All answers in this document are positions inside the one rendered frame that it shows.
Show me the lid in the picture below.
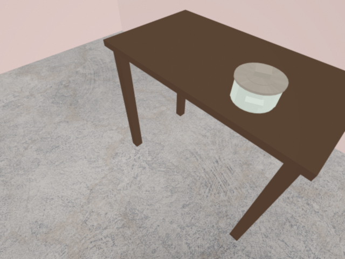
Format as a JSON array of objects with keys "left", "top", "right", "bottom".
[{"left": 234, "top": 63, "right": 289, "bottom": 96}]

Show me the pot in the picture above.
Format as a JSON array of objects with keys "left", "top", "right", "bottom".
[{"left": 230, "top": 80, "right": 282, "bottom": 113}]

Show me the knob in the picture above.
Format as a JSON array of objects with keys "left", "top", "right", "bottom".
[{"left": 253, "top": 63, "right": 273, "bottom": 79}]

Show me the table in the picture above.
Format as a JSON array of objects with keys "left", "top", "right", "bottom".
[{"left": 103, "top": 10, "right": 345, "bottom": 241}]

